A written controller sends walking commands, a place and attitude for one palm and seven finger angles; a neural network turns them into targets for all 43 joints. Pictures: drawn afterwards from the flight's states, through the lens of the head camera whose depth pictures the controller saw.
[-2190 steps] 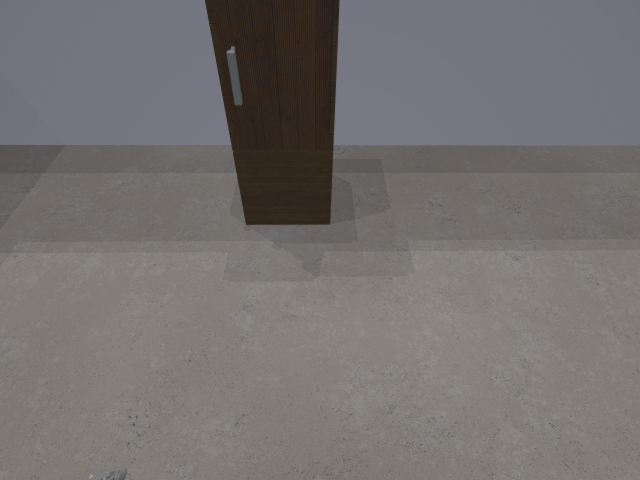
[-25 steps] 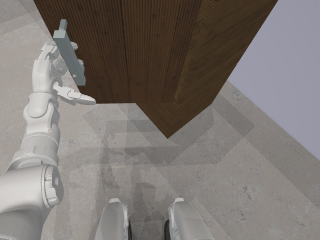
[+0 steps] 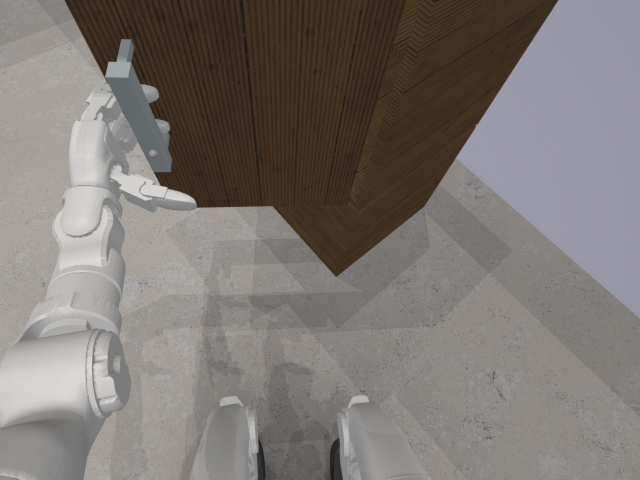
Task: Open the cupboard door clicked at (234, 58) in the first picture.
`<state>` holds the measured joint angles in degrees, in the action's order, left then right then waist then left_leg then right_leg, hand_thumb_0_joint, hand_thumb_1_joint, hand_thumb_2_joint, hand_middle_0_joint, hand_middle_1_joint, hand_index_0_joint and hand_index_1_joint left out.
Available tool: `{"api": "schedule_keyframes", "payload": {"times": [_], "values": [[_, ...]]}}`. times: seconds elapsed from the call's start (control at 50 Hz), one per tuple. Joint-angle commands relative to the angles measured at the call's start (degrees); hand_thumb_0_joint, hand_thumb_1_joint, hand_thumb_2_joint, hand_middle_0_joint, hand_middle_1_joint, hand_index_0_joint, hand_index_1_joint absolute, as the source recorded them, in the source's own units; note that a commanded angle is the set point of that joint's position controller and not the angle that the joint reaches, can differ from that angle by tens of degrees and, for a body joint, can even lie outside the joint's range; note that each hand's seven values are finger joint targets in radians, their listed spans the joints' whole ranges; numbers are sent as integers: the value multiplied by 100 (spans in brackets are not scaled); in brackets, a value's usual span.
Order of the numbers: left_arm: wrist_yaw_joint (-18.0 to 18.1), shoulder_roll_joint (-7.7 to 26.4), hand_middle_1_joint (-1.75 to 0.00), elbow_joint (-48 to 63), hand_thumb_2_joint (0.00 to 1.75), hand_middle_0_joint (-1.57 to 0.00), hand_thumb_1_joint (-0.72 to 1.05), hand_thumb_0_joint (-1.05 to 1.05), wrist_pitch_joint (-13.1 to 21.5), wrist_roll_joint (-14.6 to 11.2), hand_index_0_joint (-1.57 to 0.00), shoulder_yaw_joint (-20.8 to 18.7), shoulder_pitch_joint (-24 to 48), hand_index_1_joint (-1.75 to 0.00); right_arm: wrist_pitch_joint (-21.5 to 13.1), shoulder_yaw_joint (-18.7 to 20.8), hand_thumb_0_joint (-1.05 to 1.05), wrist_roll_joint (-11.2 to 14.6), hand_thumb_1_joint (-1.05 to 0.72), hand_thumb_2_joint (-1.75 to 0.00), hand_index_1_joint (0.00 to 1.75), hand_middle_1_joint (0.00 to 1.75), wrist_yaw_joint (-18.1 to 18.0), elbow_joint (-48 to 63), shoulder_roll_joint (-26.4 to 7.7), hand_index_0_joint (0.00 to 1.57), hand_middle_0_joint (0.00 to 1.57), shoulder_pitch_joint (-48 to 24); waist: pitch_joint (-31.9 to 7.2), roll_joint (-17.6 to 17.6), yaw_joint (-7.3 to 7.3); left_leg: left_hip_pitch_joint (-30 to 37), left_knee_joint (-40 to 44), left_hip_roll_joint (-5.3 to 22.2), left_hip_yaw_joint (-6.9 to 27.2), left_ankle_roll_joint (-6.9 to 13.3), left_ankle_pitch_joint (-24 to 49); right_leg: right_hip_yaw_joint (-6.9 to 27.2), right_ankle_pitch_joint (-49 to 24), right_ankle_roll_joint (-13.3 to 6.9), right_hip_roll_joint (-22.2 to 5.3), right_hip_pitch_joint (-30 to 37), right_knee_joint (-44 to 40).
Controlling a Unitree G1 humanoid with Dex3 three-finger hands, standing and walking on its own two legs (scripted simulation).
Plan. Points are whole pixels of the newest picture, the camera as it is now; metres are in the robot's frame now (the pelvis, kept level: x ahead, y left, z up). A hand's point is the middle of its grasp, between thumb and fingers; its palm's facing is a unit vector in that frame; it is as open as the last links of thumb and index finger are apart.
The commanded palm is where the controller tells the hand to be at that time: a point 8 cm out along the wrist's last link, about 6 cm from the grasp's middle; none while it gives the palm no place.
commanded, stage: slide the fingers in behind the handle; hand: left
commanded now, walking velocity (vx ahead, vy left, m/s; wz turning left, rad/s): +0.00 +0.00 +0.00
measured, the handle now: (146, 112) +0.56 +0.19 +0.06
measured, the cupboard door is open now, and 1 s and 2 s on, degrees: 54 54 99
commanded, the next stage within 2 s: close the thumb around the handle in 0.04 s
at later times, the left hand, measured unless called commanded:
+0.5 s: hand (155, 153) +0.50 +0.17 +0.05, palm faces +0.01 -1.00 -0.02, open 10.4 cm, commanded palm +0.47 +0.21 +0.05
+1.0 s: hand (161, 152) +0.50 +0.16 +0.05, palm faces +0.01 -1.00 -0.01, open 5.9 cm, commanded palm +0.47 +0.20 +0.05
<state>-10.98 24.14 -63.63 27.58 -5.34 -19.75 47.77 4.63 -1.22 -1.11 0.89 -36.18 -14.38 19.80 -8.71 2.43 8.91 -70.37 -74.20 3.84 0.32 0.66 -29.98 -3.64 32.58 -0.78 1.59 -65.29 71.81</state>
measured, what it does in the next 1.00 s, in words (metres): stands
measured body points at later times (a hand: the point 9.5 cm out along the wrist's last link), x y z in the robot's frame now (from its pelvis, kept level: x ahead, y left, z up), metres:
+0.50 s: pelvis +0.00 +0.00 +0.00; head +0.14 +0.02 +0.43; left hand +0.49 +0.22 +0.06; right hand +0.03 -0.26 -0.12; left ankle +0.04 +0.11 -0.62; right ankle +0.01 -0.12 -0.62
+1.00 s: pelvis +0.00 +0.00 +0.00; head +0.14 +0.02 +0.43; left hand +0.49 +0.22 +0.05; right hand +0.03 -0.26 -0.12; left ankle +0.04 +0.11 -0.62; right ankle +0.01 -0.12 -0.62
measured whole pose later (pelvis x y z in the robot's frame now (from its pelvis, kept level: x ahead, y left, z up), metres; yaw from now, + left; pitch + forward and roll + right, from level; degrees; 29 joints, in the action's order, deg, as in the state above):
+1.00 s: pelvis +0.00 +0.00 +0.00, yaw +0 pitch +26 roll -3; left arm -9.9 23.1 -63.7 27.9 -5.2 -20.1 47.7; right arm 4.8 -1.3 -1.3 0.8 -35.7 -14.2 19.2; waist -8.9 2.4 9.4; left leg -70.1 -74.2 3.9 0.2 0.7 -30.2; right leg -3.4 32.7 -0.7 1.7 -65.2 71.9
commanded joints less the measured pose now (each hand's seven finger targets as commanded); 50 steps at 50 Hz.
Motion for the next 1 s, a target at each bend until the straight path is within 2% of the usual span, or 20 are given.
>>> {"api": "schedule_keyframes", "payload": {"times": [0.0,0.06,0.12,0.2,0.28,0.36,0.4,0.48,0.5,0.52,0.62,0.64,0.68,0.74,0.78,0.82,0.88,0.92,0.94,0.98], "values": [[43,970,-120,1255,30,-30,-50,0,413,-78,-30,16,2620,-120,-72,394,0,-10,-90,-90,30,30,-72,237,-1049,20,20,883,-2891,568,198,2883,719,-195,374,94,2080,148,-1914,-49,146,625,-991],[96,786,-120,1216,30,-30,-50,0,419,-54,-30,128,2458,-120,-72,388,0,-14,-90,-90,30,30,-52,254,-1012,20,20,855,-2908,557,166,2944,750,-216,377,78,2155,120,-1946,-62,148,654,-992],[185,1120,-120,1113,30,-30,-50,0,460,5,-30,-139,2452,-120,-57,372,0,-35,-90,-90,30,30,-55,252,-1029,20,20,859,-2877,489,120,2736,712,-225,342,94,2112,164,-1989,-53,150,782,-966],[190,1268,-122,1119,40,-32,-28,0,480,37,-32,-232,2346,-122,-35,346,0,-36,-90,-90,30,30,-45,340,-1034,20,20,821,-2864,444,70,2555,726,-237,303,101,2043,191,-2022,-53,144,955,-943],[122,932,-125,1329,49,-33,-5,0,541,-42,-33,-6,2321,-125,-33,373,0,-21,-90,-90,30,30,-23,371,-1004,20,20,808,-2960,551,90,2869,759,-227,330,83,2179,162,-2062,-67,158,855,-954],[94,1139,-127,965,59,-35,17,0,412,-56,-35,-150,2249,-127,-23,359,0,12,-90,-90,30,30,-65,336,-1037,20,20,789,-2580,228,128,2320,751,-247,262,125,1748,230,-1870,-26,155,1006,-1062],[70,1173,-128,1124,64,-36,28,0,455,-45,-36,-165,2312,-128,-43,350,0,-1,-90,-90,30,30,-72,341,-1021,20,20,788,-2862,500,61,2516,734,-255,269,108,1936,222,-1981,-50,142,986,-978],[47,842,-131,1200,73,-37,51,0,488,-65,-37,121,2514,-131,-55,366,0,-10,-90,-90,30,30,-64,307,-1005,20,20,820,-2759,536,192,2779,747,-222,354,98,2006,157,-1893,-58,154,680,-977],[69,970,-131,1196,76,-38,56,0,494,-59,-38,-13,2413,-131,-46,386,0,-4,-90,-90,30,30,-68,298,-1042,20,20,824,-2876,531,118,2839,745,-212,363,78,2046,156,-1891,-61,147,675,-975],[66,840,-132,1180,78,-38,62,0,473,-46,-38,126,2475,-132,-48,385,0,-8,-90,-90,30,30,-69,295,-1028,20,20,811,-2882,566,181,2866,732,-212,366,80,2074,147,-1907,-58,143,622,-970],[96,1066,-135,1160,90,-40,90,0,447,-33,-40,-62,2416,-135,-45,371,0,-14,-90,-90,30,30,-79,294,-1042,20,20,823,-2955,495,107,2707,716,-232,336,95,2044,183,-1951,-54,146,802,-963],[92,938,-135,1061,90,-40,90,0,414,-40,-40,38,2417,-135,-46,359,0,-6,-90,-90,30,30,-70,290,-1012,20,20,806,-2797,488,153,2608,713,-241,312,104,1978,191,-1934,-45,149,803,-1000],[109,1164,-135,1168,90,-40,90,0,454,-39,-40,-139,2480,-135,-55,359,0,-23,-90,-90,30,30,-79,289,-1038,20,20,862,-2894,466,122,2618,699,-237,323,114,2048,191,-1998,-56,156,878,-948],[115,1126,-135,1193,90,-40,90,0,440,-28,-40,-129,2399,-135,-44,366,0,-15,-90,-90,30,30,-69,299,-1014,20,20,832,-2960,531,97,2625,675,-233,290,103,2112,201,-2078,-46,151,919,-957],[130,1353,-135,1087,90,-40,90,0,430,-69,-40,-339,2405,-135,-47,350,0,-20,-90,-90,30,30,-88,285,-1042,20,20,868,-2833,298,125,2420,664,-241,276,137,2017,231,-2069,-32,164,1029,-971],[118,1377,-135,1219,90,-40,90,0,453,8,-40,-323,2285,-135,-44,348,0,-17,-90,-90,30,30,-83,344,-1008,20,20,806,-3007,579,8,2525,685,-245,252,102,2123,234,-2160,-46,143,1082,-929],[121,1245,-135,1204,90,-40,90,0,446,-16,-40,-248,2251,-135,-37,352,0,-22,-90,-90,30,30,-71,339,-999,20,20,845,-2905,423,70,2519,678,-238,266,116,2151,227,-2199,-39,158,1058,-935],[117,1388,-135,1203,90,-40,90,0,433,-10,-40,-333,2253,-135,-32,351,0,-15,-90,-90,30,30,-77,353,-1020,20,20,811,-2900,439,53,2413,670,-237,237,113,2052,252,-2155,-25,145,1104,-955],[95,926,-135,1253,90,-40,90,0,427,-31,-40,43,2372,-135,-47,345,0,-2,-90,-90,30,30,-61,360,-965,20,20,772,-2822,488,153,2486,711,-248,255,103,1971,220,-2064,-25,147,991,-983],[113,800,-135,1353,90,-40,90,0,470,-91,-40,64,2303,-135,-69,381,0,-19,-90,-90,30,30,-47,346,-987,20,20,830,-2902,504,110,2776,749,-228,308,90,2099,176,-2051,-59,157,893,-982]]}}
